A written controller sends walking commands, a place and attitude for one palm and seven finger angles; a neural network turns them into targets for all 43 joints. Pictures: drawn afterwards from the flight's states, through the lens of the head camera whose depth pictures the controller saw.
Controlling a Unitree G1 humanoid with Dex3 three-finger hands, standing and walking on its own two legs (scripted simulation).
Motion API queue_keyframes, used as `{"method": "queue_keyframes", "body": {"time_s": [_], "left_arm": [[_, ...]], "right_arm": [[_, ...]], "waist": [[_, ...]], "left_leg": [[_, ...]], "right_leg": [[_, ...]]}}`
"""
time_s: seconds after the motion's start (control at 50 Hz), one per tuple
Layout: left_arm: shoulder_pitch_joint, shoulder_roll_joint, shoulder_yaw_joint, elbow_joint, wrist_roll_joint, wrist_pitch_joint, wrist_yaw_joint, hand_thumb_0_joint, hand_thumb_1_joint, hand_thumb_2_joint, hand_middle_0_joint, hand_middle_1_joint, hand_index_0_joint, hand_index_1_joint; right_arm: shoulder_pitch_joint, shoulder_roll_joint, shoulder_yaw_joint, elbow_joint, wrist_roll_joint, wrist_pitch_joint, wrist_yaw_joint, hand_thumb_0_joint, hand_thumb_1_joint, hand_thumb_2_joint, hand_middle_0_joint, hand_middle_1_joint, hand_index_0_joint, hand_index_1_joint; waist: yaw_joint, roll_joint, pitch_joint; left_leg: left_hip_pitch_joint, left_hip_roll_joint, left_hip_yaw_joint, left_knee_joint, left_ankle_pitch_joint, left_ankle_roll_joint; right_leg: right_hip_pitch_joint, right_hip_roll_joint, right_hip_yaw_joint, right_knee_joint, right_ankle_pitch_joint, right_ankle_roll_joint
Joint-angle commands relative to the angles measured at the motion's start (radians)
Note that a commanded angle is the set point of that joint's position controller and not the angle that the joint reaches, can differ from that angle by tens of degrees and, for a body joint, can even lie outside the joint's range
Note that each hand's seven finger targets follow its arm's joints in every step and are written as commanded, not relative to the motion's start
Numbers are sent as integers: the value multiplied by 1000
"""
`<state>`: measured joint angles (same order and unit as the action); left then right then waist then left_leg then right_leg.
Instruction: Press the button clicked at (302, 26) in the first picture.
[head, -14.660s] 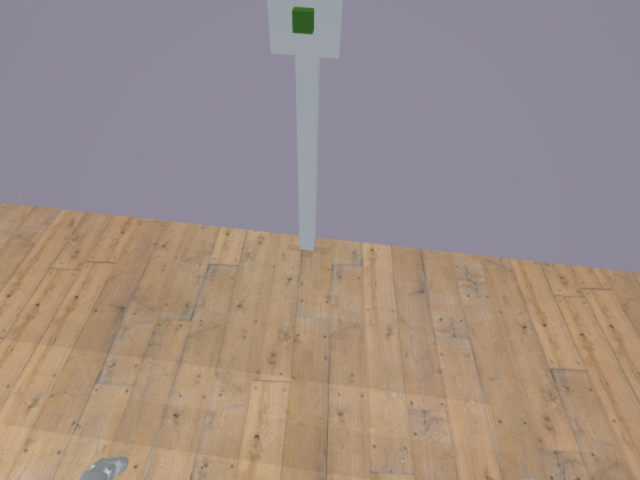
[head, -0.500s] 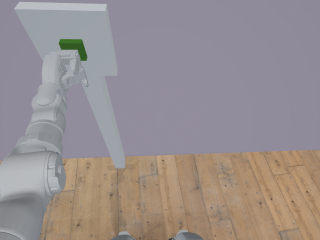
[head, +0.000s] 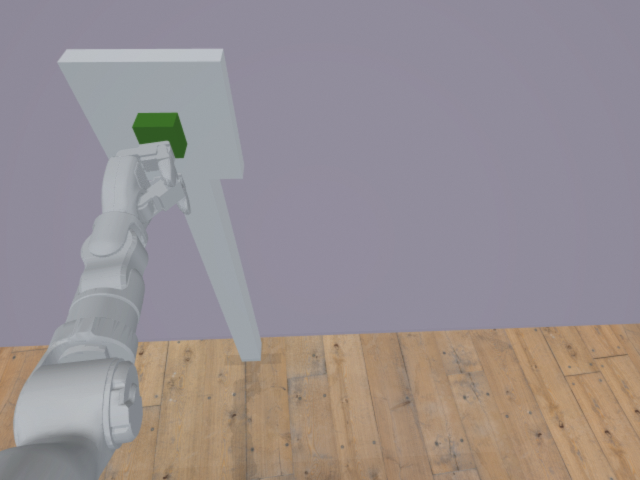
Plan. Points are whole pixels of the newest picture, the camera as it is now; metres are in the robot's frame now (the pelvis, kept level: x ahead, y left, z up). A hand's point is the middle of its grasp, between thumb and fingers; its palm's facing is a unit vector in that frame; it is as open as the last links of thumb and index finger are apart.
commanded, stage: pull the fist back off the button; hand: left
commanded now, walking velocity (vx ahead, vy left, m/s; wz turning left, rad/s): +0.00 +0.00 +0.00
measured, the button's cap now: (161, 134) +0.51 +0.19 +0.16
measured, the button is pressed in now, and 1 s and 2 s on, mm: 0 0 0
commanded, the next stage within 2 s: draw the hand back to the body in 0.54 s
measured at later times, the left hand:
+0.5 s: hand (166, 237) +0.37 +0.17 +0.12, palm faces +0.01 -1.00 +0.00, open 3.1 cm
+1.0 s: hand (127, 273) +0.31 +0.19 +0.14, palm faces +0.06 -1.00 -0.03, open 3.1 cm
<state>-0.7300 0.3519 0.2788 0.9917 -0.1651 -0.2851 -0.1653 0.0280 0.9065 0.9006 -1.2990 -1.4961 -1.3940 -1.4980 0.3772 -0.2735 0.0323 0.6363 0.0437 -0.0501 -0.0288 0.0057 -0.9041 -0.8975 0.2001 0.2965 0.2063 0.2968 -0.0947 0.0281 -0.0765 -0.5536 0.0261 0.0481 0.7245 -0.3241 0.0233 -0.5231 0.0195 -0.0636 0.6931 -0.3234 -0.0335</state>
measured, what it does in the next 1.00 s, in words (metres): stands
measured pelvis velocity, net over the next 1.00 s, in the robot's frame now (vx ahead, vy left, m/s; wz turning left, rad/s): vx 0.01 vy -0.01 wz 0.02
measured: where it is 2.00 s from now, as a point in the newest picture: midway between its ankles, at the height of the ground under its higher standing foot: outside the picture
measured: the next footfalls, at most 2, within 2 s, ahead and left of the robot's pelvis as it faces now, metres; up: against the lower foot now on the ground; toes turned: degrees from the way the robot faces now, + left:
none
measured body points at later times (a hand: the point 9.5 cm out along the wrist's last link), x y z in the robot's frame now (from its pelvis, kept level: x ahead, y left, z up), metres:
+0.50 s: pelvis +0.02 +0.00 +0.01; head +0.03 -0.01 +0.46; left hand +0.36 +0.22 +0.13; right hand +0.20 -0.24 -0.07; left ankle +0.02 +0.10 -0.72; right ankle +0.01 -0.10 -0.72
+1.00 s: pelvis +0.01 -0.01 +0.02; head +0.00 -0.02 +0.47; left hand +0.30 +0.24 +0.14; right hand +0.17 -0.25 -0.07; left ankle +0.02 +0.10 -0.72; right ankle +0.01 -0.10 -0.72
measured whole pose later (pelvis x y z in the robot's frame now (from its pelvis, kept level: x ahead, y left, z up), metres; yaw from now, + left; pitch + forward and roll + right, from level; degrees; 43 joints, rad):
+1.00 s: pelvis +0.01 -0.01 +0.02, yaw +1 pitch -1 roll +0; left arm -0.06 0.28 0.22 0.14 -0.26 0.02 -0.19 0.02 0.90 0.90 -1.30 -1.50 -1.30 -1.50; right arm 0.26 -0.27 0.05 0.58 0.07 -0.06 -0.07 0.01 -0.90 -0.90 0.20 0.30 0.21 0.30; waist 0.00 0.04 -0.04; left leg -0.27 0.01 0.04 0.57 -0.29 0.01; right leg -0.25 0.02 -0.07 0.56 -0.30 -0.04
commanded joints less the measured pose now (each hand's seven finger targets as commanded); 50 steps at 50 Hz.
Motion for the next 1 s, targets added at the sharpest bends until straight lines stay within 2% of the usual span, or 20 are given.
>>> {"method": "queue_keyframes", "body": {"time_s": [0.0, 0.08, 0.12, 0.24, 0.3, 0.32, 0.4, 0.42, 0.5, 0.52, 0.54, 0.58, 0.62, 0.66, 0.7, 0.72, 0.82, 0.88, 0.9, 0.98], "left_arm": [[-312, 186, 29, -368, -27, -51, -3, 0, 900, 900, -1300, -1500, -1300, -1500], [-147, 199, 59, -500, -40, -20, 1, 0, 900, 900, -1300, -1500, -1300, -1500], [-67, 158, 32, -586, -45, -6, -1, 0, 900, 900, -1300, -1500, -1300, -1500], [21, 80, -32, -737, -67, 64, -19, 0, 900, 900, -1300, -1500, -1300, -1500], [-8, 42, -79, -821, -71, 81, -18, 0, 900, 900, -1300, -1500, -1300, -1500], [17, 11, -103, -838, -74, 85, -16, 0, 900, 900, -1300, -1500, -1300, -1500], [95, 20, -91, -884, -68, 102, 1, 0, 900, 900, -1300, -1500, -1300, -1500], [132, 37, -75, -867, -66, 109, 7, 0, 900, 900, -1300, -1500, -1300, -1500], [63, 26, -91, -845, -54, 140, 26, 0, 900, 900, -1300, -1500, -1300, -1500], [67, 61, -60, -817, -53, 147, 34, 0, 900, 900, -1300, -1500, -1300, -1500], [44, 77, -49, -827, -48, 146, 39, 0, 900, 900, -1300, -1500, -1300, -1500], [12, 44, -76, -829, -46, 146, 43, 0, 900, 900, -1300, -1500, -1300, -1500], [56, 65, -54, -825, -46, 136, 42, 0, 900, 900, -1300, -1500, -1300, -1500], [126, 82, -25, -871, -55, 124, 32, 0, 900, 900, -1300, -1500, -1300, -1500], [214, 64, -32, -928, -65, 120, 15, 0, 900, 900, -1300, -1500, -1300, -1500], [267, 62, -34, -934, -69, 123, 6, 0, 900, 900, -1300, -1500, -1300, -1500], [376, 90, 7, -968, -104, 200, -20, 0, 900, 900, -1300, -1500, -1300, -1500], [333, 86, -4, -1050, -108, 239, -26, 0, 900, 900, -1300, -1500, -1300, -1500], [330, 109, 15, -1089, -108, 240, -23, 0, 900, 900, -1300, -1500, -1300, -1500], [367, 99, 3, -1208, -116, 213, -31, 0, 900, 900, -1300, -1500, -1300, -1500]], "right_arm": [[-1, -139, -64, -139, 8, -34, -5, 0, -900, -900, 200, 300, 200, 300], [-35, -132, -63, -167, 9, -28, -4, 0, -900, -900, 200, 300, 200, 300], [-60, -123, -62, -185, 11, -30, -2, 0, -900, -900, 200, 300, 200, 300], [-118, -113, -57, -198, 21, -34, -14, 0, -900, -900, 200, 300, 200, 300], [-140, -110, -54, -193, 20, -43, -23, 0, -900, -900, 200, 300, 200, 300], [-143, -107, -53, -193, 20, -47, -24, 0, -900, -900, 200, 300, 200, 300], [-168, -105, -50, -190, 15, -58, -26, 0, -900, -900, 200, 300, 200, 300], [-167, -109, -49, -187, 14, -57, -25, 0, -900, -900, 200, 300, 200, 300], [-189, -104, -40, -181, 13, -48, -30, 0, -900, -900, 200, 300, 200, 300], [-190, -109, -38, -177, 11, -43, -32, 0, -900, -900, 200, 300, 200, 300], [-198, -105, -36, -179, 11, -38, -34, 0, -900, -900, 200, 300, 200, 300], [-204, -96, -30, -181, 10, -39, -34, 0, -900, -900, 200, 300, 200, 300], [-199, -100, -32, -184, 7, -41, -33, 0, -900, -900, 200, 300, 200, 300], [-208, -94, -32, -200, 7, -45, -28, 0, -900, -900, 200, 300, 200, 300], [-220, -87, -34, -216, 9, -53, -21, 0, -900, -900, 200, 300, 200, 300], [-221, -90, -34, -221, 9, -56, -18, 0, -900, -900, 200, 300, 200, 300], [-252, -102, -33, -231, 21, -54, -27, 0, -900, -900, 200, 300, 200, 300], [-274, -97, -31, -239, 27, -58, -41, 0, -900, -900, 200, 300, 200, 300], [-275, -96, -31, -237, 26, -64, -45, 0, -900, -900, 200, 300, 200, 300], [-280, -86, -26, -231, 21, -98, -53, 0, -900, -900, 200, 300, 200, 300]], "waist": [[37, -6, -338], [67, -31, -319], [77, -17, -305], [64, 8, -245], [48, 29, -242], [42, 3, -237], [65, 17, -260], [67, -23, -249], [57, -33, -206], [57, -57, -187], [61, -30, -200], [59, 1, -201], [73, -13, -240], [103, 16, -286], [121, 33, -312], [124, 7, -310], [119, -97, -148], [109, -43, -111], [111, -4, -126], [108, 49, -166]], "left_leg": [[239, -25, -50, -104, 182, 18], [243, -27, -34, -113, 258, 21], [264, -27, -30, -114, 303, 22], [319, -26, -37, -131, 305, 19], [360, -26, -52, -135, 293, 15], [373, -24, -55, -129, 308, 18], [391, -26, -68, -138, 326, 10], [377, -25, -68, -136, 319, 12], [351, -30, -72, -150, 263, 9], [331, -31, -67, -149, 240, 13], [331, -33, -66, -155, 230, 12], [346, -36, -68, -156, 240, 9], [351, -32, -67, -150, 265, 9], [363, -34, -62, -160, 304, 6], [382, -34, -52, -163, 357, 4], [374, -31, -51, -164, 363, 7], [303, -33, -39, -206, 238, 18], [322, -37, -39, -226, 178, 20], [341, -38, -40, -227, 178, 19], [396, -36, -49, -231, 191, 17]], "right_leg": [[166, 15, 49, -105, 251, 9], [236, 10, 51, -106, 357, 12], [251, 7, 48, -106, 400, 10], [229, 4, 42, -130, 396, 12], [201, 4, 32, -135, 358, 10], [195, 6, 29, -138, 362, 11], [211, -1, 21, -132, 361, 8], [217, 2, 21, -133, 355, 10], [200, -4, 21, -144, 311, 12], [204, -4, 27, -155, 294, 14], [214, -8, 31, -155, 285, 13], [211, -8, 29, -154, 292, 9], [239, -5, 31, -150, 309, 7], [293, -8, 32, -142, 355, 2], [329, -9, 32, -139, 414, 1], [340, -7, 31, -139, 422, 2], [320, -7, 37, -197, 339, 18], [291, -11, 47, -230, 254, 21], [294, -10, 48, -232, 239, 18], [309, -7, 46, -238, 229, 13]]}}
